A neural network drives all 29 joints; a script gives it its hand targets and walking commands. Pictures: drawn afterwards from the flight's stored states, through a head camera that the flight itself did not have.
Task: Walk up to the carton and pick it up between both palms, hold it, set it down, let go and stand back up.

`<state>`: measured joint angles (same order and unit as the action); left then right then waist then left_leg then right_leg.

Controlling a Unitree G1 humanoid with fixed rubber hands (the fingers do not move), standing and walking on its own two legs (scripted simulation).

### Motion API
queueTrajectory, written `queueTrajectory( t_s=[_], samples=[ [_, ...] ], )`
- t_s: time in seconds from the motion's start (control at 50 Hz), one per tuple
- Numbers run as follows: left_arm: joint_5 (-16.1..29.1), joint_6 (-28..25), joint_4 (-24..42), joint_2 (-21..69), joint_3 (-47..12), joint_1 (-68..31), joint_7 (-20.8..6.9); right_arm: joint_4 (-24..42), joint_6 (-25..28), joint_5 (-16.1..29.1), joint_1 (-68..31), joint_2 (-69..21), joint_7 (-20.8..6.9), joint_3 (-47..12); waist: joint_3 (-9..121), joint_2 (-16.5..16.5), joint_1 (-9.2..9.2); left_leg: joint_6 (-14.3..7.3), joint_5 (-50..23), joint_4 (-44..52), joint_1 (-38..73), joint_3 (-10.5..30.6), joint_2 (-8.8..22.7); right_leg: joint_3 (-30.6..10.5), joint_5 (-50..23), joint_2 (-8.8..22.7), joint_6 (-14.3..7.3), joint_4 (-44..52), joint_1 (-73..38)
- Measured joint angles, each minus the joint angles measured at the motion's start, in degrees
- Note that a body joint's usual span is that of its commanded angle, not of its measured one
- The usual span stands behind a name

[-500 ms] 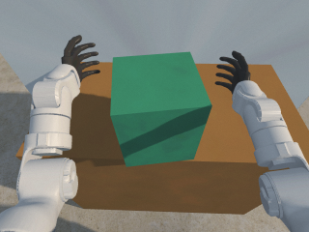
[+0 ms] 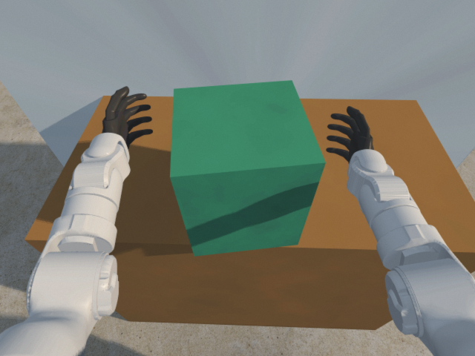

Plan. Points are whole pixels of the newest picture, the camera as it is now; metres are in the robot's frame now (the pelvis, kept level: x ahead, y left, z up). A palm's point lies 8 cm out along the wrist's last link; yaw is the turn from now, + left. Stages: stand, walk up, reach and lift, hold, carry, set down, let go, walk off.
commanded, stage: reach and lift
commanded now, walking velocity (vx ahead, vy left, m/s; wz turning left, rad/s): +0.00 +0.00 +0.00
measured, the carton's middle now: (240, 172) +0.42 +0.04 +0.05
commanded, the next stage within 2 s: none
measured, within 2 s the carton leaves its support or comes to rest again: neither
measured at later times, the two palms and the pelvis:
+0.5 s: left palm (143, 136) +0.43 +0.21 +0.14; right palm (341, 152) +0.43 -0.13 +0.11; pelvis +0.01 +0.00 +0.00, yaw +0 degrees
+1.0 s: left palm (148, 142) +0.42 +0.20 +0.13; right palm (325, 154) +0.42 -0.11 +0.11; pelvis +0.00 +0.00 +0.00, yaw +0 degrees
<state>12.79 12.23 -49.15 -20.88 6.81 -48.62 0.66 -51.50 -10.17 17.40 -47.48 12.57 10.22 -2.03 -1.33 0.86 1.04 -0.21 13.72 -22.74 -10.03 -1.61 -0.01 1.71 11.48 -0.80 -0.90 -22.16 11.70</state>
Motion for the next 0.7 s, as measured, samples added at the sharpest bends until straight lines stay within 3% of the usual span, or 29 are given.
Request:
queueTrajectory(
  t_s=[0.16,0.38,0.52,0.7],
  samples=[
    [0.01,-6.52,-1.80,0.67,-3.16,0.24,0.00,-0.67,5.11,-0.70,0.07,-1.32,-0.52,0.01,2.62,0.00,-0.01,0.00,-0.09,-0.03,-2.12,0.00,0.00,0.00,-0.05,0.00,-0.07,0.00,2.10],
    [0.01,-10.23,-6.86,2.88,-3.17,0.00,-0.29,-4.28,6.66,-1.20,0.07,-2.25,-0.92,-0.01,3.35,0.00,0.00,-0.02,0.05,-0.10,-2.54,0.00,0.00,0.00,0.07,0.00,-0.08,0.00,2.48],
    [-1.21,-11.82,-6.89,5.49,-3.15,-0.49,-0.05,-4.29,7.50,-4.25,0.05,-5.15,-1.06,0.08,3.47,0.00,0.00,-0.02,0.12,-0.14,-2.77,0.00,0.00,0.00,0.07,0.00,-0.08,0.00,2.70],
    [-6.01,-11.84,-6.89,6.86,-0.52,-0.49,0.20,-4.44,9.04,-9.62,0.05,-9.04,-0.29,3.78,3.48,0.03,0.00,-0.07,0.14,-0.14,-2.80,0.00,0.00,0.00,0.07,0.00,-0.04,0.01,2.72]
  ],
)
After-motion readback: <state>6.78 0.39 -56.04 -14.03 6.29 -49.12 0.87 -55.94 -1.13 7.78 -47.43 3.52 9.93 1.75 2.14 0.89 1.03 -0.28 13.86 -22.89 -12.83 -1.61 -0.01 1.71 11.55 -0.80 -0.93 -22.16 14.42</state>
